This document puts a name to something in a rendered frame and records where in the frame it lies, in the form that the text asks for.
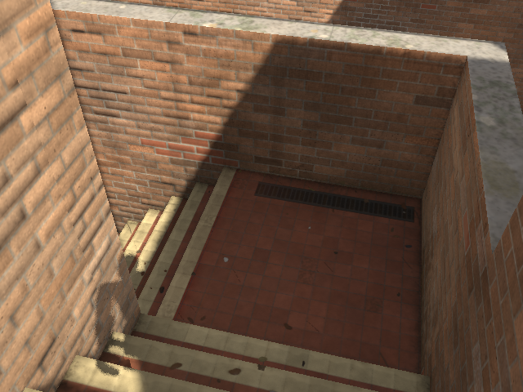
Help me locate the stairs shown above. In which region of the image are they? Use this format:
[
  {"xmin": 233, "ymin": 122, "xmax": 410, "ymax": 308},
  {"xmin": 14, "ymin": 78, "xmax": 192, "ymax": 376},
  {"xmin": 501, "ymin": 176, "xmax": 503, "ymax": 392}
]
[
  {"xmin": 118, "ymin": 182, "xmax": 215, "ymax": 316},
  {"xmin": 23, "ymin": 314, "xmax": 430, "ymax": 392}
]

